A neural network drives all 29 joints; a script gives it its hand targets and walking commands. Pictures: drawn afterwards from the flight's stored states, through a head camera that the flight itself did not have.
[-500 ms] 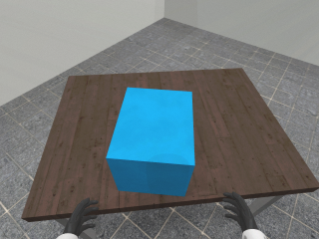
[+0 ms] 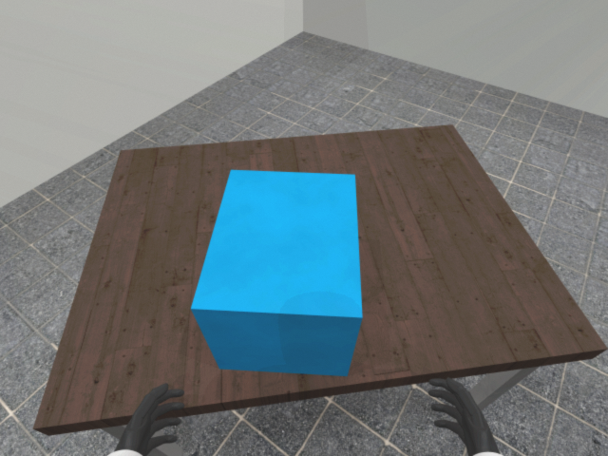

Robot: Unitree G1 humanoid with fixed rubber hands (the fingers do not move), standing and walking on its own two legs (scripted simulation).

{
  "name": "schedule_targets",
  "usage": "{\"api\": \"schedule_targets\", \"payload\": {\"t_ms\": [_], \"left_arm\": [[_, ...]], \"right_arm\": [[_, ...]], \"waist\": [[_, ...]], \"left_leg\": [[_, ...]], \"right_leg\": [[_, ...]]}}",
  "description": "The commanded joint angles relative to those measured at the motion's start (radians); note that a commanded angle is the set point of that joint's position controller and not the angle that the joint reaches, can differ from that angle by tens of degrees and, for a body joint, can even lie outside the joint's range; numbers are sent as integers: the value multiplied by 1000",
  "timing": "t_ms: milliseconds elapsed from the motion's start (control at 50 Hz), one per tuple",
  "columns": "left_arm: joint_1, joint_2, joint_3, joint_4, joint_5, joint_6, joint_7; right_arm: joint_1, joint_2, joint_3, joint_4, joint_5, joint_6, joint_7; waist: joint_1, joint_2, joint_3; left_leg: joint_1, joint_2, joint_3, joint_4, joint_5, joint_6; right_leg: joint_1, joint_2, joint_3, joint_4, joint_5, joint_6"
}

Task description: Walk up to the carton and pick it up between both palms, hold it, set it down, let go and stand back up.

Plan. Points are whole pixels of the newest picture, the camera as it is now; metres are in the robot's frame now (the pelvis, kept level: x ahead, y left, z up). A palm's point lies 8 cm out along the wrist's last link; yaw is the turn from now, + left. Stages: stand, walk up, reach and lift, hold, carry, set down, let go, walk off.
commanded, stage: set down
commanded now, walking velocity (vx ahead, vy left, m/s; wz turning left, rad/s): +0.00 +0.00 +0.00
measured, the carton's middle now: (287, 271) +0.41 +0.04 -0.05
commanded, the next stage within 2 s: let go in 0.30 s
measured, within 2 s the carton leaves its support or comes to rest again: neither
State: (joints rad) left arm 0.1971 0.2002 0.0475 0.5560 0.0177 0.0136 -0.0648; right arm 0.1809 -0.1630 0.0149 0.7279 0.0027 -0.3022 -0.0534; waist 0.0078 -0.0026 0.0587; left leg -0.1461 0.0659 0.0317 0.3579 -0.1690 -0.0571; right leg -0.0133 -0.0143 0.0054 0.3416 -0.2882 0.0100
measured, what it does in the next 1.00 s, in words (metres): stands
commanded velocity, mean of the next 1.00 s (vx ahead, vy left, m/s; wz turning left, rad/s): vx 0.00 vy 0.00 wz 0.00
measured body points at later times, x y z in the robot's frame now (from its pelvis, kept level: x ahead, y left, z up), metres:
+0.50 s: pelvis -0.01 +0.01 +0.00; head +0.00 +0.00 +0.45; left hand +0.17 +0.23 -0.08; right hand +0.15 -0.22 -0.09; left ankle +0.01 +0.15 -0.74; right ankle -0.06 -0.12 -0.74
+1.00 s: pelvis -0.02 +0.01 -0.01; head -0.02 +0.01 +0.44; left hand +0.12 +0.25 -0.11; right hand +0.10 -0.24 -0.13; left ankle +0.01 +0.15 -0.74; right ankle -0.06 -0.12 -0.74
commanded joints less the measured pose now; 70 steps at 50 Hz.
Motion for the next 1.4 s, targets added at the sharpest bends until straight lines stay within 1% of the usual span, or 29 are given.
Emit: {"api": "schedule_targets", "payload": {"t_ms": [0,380,560,800,820,840,860,880,900,920,940,960,1000,1040,1080,1220,1380], "left_arm": [[-79,103,24,-144,-3,-22,1],[-75,83,6,-148,-13,35,31],[-86,79,-4,-136,-13,60,47],[-107,77,-20,-126,-16,76,56],[24,165,47,-21,34,16,65],[87,149,49,-6,24,-7,69],[84,141,46,-4,13,-18,66],[73,135,43,-9,8,-23,68],[62,134,40,-11,4,-23,72],[51,135,39,-4,3,-21,73],[45,137,39,1,4,-20,75],[43,138,39,8,4,-22,77],[47,137,41,24,5,-28,80],[60,132,43,47,7,-34,83],[80,127,43,77,9,-36,86],[159,114,40,193,14,-36,95],[210,102,36,292,10,-38,98]], "right_arm": [[-81,-106,-30,-130,1,-34,-1],[-90,-133,-62,-106,-9,9,29],[-102,-142,-72,-98,-12,27,42],[-98,-152,-83,-112,-20,57,50],[60,-220,-79,2,-37,194,58],[85,-207,-92,-2,-35,252,59],[62,-191,-91,-14,-32,277,62],[46,-186,-94,-23,-35,287,67],[31,-183,-98,-27,-39,292,71],[25,-175,-98,-25,-38,296,75],[22,-169,-98,-17,-39,298,77],[26,-167,-99,-7,-40,300,78],[38,-172,-104,17,-40,300,77],[51,-177,-107,39,-40,299,75],[62,-175,-108,59,-39,299,72],[100,-154,-96,131,-36,304,53],[128,-129,-84,199,-37,308,42]], "waist": [[-4,-14,-109],[-11,-13,-91],[-8,-24,-95],[-5,-19,-77],[5,-4,-77],[17,-1,-108],[22,-2,-128],[22,-5,-144],[20,-24,-140],[17,-44,-114],[13,-52,-84],[7,-44,-62],[0,-11,-49],[-3,18,-58],[-3,31,-64],[-7,38,-34],[-9,31,6]], "left_leg": [[271,-81,77,22,288,1],[276,-69,71,22,267,18],[264,-66,64,31,235,27],[254,-59,59,31,192,28],[-19,50,-41,91,417,58],[-39,40,-29,113,350,68],[-40,33,-22,132,325,64],[-50,22,-13,145,288,58],[-65,11,-9,157,238,50],[-88,1,-13,159,175,45],[-103,-2,-18,161,151,42],[-112,-3,-25,162,146,43],[-117,0,-42,161,165,50],[-116,5,-60,158,192,58],[-119,9,-76,150,194,64],[-148,11,-115,104,105,69],[-165,1,-136,54,12,66]], "right_leg": [[-218,35,-75,-85,396,40],[-246,41,-71,-86,306,22],[-260,39,-72,-79,275,17],[-267,40,-68,-80,215,7],[-139,-29,-36,61,228,20],[-115,-47,-26,79,223,24],[-126,-51,-24,97,249,19],[-133,-55,-25,100,257,13],[-145,-60,-23,93,254,4],[-172,-64,-16,78,223,-8],[-200,-68,-10,67,203,-17],[-220,-71,-6,63,187,-23],[-233,-70,-9,67,166,-29],[-227,-63,-20,77,146,-30],[-221,-59,-28,80,120,-32],[-214,-61,-24,44,25,-31],[-204,-68,-23,1,-9,-31]]}}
